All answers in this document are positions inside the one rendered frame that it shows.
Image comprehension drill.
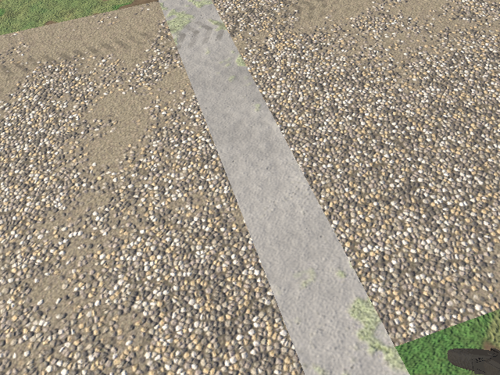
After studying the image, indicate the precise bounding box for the robot right hand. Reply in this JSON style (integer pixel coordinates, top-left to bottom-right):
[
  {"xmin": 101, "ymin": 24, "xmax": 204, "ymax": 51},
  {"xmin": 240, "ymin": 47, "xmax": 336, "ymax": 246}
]
[{"xmin": 447, "ymin": 348, "xmax": 500, "ymax": 375}]

